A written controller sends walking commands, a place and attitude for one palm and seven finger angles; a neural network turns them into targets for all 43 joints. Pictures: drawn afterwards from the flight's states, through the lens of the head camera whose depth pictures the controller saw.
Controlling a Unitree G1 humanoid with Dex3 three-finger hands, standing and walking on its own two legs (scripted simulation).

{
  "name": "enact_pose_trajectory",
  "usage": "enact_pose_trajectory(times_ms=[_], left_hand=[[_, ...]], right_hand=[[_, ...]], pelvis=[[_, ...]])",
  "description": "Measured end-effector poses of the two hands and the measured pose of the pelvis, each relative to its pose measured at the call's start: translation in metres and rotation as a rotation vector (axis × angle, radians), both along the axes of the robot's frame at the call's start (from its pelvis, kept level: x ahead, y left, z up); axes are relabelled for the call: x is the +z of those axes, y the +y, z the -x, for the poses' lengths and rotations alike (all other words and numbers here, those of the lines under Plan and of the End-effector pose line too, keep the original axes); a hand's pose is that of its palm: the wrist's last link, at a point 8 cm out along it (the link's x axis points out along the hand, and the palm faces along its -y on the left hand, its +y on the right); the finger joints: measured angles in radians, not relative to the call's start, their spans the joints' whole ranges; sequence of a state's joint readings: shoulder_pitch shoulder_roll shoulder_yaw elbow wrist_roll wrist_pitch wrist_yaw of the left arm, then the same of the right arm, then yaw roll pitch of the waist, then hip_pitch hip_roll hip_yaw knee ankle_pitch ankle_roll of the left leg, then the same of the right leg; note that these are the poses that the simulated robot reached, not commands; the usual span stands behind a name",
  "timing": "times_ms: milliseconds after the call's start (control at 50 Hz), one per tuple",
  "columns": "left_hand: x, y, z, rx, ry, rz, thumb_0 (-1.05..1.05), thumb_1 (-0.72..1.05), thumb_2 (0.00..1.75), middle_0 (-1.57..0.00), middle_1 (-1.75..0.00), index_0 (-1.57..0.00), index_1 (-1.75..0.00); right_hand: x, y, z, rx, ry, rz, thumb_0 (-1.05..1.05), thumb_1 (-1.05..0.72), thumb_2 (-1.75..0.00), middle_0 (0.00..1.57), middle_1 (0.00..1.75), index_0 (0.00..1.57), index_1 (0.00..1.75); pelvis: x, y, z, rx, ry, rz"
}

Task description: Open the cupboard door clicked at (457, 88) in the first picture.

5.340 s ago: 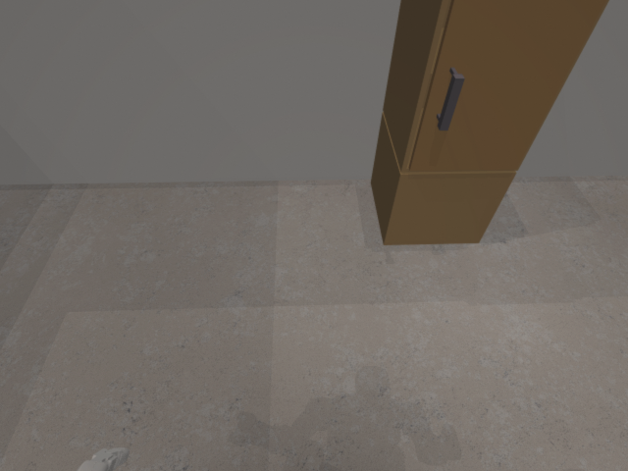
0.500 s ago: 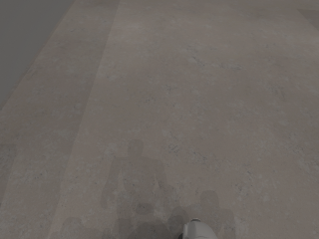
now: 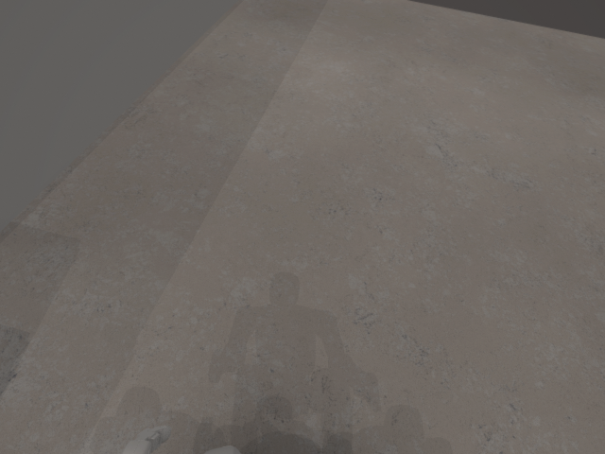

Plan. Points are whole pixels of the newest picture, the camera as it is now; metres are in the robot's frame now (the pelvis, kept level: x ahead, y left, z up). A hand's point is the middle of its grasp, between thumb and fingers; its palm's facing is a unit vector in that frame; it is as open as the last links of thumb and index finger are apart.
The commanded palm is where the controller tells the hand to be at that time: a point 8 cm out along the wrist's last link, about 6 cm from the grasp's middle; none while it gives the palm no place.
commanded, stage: turn to face it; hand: left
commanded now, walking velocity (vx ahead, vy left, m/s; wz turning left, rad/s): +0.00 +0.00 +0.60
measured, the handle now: out of the picture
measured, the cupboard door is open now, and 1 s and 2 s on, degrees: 0 0 0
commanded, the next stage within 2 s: none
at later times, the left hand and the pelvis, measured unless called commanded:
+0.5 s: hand out of the picture +0.04 +0.18 -0.13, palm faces +0.29 -0.91 -0.28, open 7.4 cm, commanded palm none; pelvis -0.01 -0.04 +0.02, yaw +17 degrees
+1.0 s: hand out of the picture -0.12 +0.19 -0.15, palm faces +0.59 -0.76 -0.27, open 7.4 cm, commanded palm none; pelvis -0.03 -0.03 +0.02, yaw +35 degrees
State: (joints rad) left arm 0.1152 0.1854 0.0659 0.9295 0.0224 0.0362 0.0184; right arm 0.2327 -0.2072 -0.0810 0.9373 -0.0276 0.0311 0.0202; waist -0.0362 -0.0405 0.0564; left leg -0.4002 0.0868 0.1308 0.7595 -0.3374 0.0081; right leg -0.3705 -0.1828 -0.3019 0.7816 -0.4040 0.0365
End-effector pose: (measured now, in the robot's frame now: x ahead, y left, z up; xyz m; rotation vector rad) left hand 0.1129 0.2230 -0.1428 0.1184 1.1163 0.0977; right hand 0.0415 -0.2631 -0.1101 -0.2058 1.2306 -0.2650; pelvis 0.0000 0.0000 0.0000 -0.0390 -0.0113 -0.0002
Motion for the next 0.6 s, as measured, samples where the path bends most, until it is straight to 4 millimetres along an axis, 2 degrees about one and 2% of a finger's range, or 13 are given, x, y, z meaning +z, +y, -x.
enact_pose_trajectory(times_ms=[40, 120, 200, 260, 340, 460, 500, 600], left_hand=[[-0.002, 0.017, 0.014, 0.025, 0.048, -0.021, 0.0, 0.91, 0.9, -0.2, -0.3, -0.21, -0.3], [0.012, 0.042, 0.039, 0.083, 0.104, -0.054, 0.0, 0.91, 0.9, -0.2, -0.3, -0.2, -0.3], [0.028, 0.054, 0.061, 0.139, 0.132, -0.086, 0.01, 0.91, 0.9, -0.2, -0.3, -0.2, -0.3], [0.035, 0.055, 0.071, 0.175, 0.136, -0.104, 0.01, 0.91, 0.9, -0.2, -0.3, -0.2, -0.3], [0.041, 0.045, 0.076, 0.211, 0.113, -0.118, 0.01, 0.91, 0.9, -0.2, -0.3, -0.2, -0.3], [0.047, 0.012, 0.083, 0.266, 0.027, -0.14, 0.01, 0.91, 0.9, -0.2, -0.3, -0.2, -0.3], [0.051, -0.001, 0.094, 0.29, 0.02, -0.143, 0.01, 0.91, 0.9, -0.2, -0.3, -0.2, -0.3], [0.056, -0.023, 0.126, 0.357, 0.055, -0.126, 0.01, 0.9, 0.9, -0.2, -0.3, -0.21, -0.3]], right_hand=[[0.006, 0.001, -0.009, 0.028, -0.012, 0.023, 0.01, -0.92, -0.9, 0.2, 0.3, 0.2, 0.3], [0.018, 0.007, -0.021, 0.078, 0.006, 0.029, 0.01, -0.91, -0.9, 0.2, 0.3, 0.2, 0.3], [0.021, 0.015, -0.034, 0.128, 0.015, 0.004, 0.01, -0.91, -0.9, 0.2, 0.3, 0.2, 0.3], [0.019, 0.017, -0.044, 0.162, 0.015, -0.021, 0.01, -0.9, -0.9, 0.2, 0.3, 0.2, 0.3], [0.012, 0.014, -0.056, 0.205, 0.012, -0.053, 0.01, -0.9, -0.9, 0.2, 0.3, 0.2, 0.3], [-0.009, -0.005, -0.078, 0.273, 0.001, -0.098, 0.01, -0.9, -0.9, 0.2, 0.3, 0.2, 0.3], [-0.012, -0.011, -0.087, 0.303, 0.003, -0.102, 0.01, -0.9, -0.9, 0.2, 0.3, 0.2, 0.3], [-0.003, -0.016, -0.108, 0.377, -0.001, -0.101, 0.01, -0.9, -0.9, 0.2, 0.3, 0.2, 0.3]], pelvis=[[0.002, 0.004, 0.0, 0.014, 0.007, 0.0], [0.016, 0.007, -0.002, 0.053, 0.025, -0.002], [0.026, 0.007, -0.005, 0.094, 0.034, -0.001], [0.028, 0.002, -0.005, 0.127, 0.034, -0.002], [0.028, -0.009, -0.003, 0.176, 0.031, -0.007], [0.017, -0.038, 0.003, 0.259, 0.032, -0.034], [0.018, -0.044, 0.006, 0.295, 0.022, -0.035], [0.026, -0.053, 0.008, 0.365, 0.012, -0.057]])
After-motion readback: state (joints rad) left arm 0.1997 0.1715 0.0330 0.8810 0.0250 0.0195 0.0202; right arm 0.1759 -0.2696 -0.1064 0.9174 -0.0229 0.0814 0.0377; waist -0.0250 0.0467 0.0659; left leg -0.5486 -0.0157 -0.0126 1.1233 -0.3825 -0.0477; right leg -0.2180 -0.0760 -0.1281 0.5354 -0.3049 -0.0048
